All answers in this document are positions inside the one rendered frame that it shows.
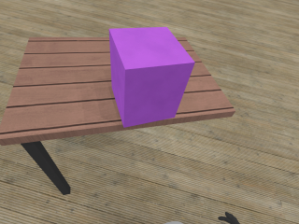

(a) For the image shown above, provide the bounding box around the carton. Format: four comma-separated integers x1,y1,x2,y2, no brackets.
108,27,195,128

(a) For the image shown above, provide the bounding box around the table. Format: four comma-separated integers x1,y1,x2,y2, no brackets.
0,37,235,195

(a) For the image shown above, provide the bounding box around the right robot hand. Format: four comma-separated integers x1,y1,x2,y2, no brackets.
218,212,240,224

